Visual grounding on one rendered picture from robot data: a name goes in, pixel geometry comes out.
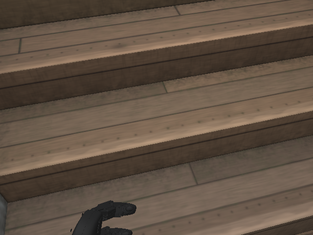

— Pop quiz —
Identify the robot left hand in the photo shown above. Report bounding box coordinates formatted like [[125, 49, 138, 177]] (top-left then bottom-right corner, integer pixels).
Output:
[[70, 200, 136, 235]]

